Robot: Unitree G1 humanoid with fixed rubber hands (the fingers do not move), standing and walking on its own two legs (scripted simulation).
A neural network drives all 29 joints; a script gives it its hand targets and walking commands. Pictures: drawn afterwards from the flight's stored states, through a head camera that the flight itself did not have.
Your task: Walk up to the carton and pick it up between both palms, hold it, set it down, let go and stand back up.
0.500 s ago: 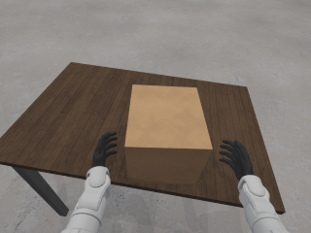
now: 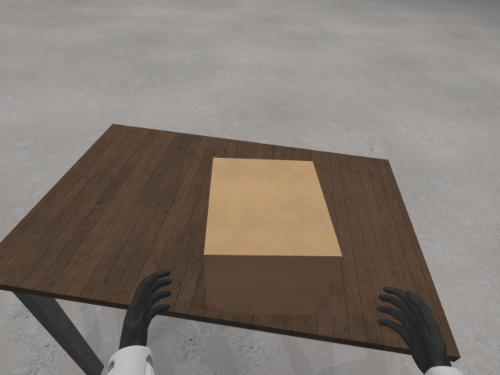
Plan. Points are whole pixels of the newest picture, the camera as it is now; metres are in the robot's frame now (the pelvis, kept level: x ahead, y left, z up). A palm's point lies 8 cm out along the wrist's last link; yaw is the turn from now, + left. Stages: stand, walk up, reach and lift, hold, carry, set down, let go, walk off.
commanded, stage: set down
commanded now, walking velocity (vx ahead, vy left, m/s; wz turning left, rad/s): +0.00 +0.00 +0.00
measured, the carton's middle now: (262, 233) +0.40 -0.01 +0.00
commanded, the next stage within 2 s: let go in 1.46 s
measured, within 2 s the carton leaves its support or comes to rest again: neither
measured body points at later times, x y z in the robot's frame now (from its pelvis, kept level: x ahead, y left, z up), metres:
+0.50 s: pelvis +0.00 +0.01 +0.00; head -0.02 +0.02 +0.45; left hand +0.19 +0.19 -0.01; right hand +0.19 -0.23 +0.00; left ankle -0.02 +0.14 -0.75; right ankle +0.01 -0.09 -0.75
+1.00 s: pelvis +0.02 +0.02 +0.00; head +0.01 +0.03 +0.45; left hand +0.18 +0.22 -0.05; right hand +0.18 -0.22 -0.03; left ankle -0.02 +0.14 -0.75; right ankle +0.01 -0.09 -0.75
